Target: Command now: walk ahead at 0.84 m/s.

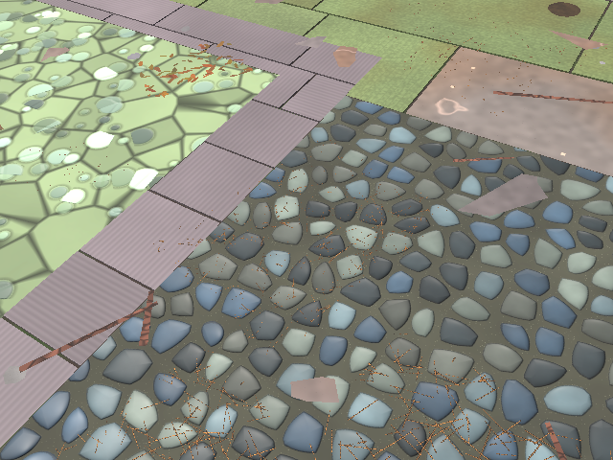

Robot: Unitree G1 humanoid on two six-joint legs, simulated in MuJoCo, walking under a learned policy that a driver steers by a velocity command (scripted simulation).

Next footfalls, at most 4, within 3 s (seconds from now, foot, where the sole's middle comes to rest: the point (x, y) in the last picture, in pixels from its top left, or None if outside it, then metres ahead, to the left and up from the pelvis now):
0.32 left None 0.46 0.13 -0.78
0.80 right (406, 332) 0.87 -0.13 -0.78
1.24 left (409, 210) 1.30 -0.17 -0.78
1.68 right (514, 238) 1.19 -0.46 -0.78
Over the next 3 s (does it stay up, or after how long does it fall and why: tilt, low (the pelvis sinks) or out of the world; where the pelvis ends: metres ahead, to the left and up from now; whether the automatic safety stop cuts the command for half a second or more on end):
stays up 1.29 -0.32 0.00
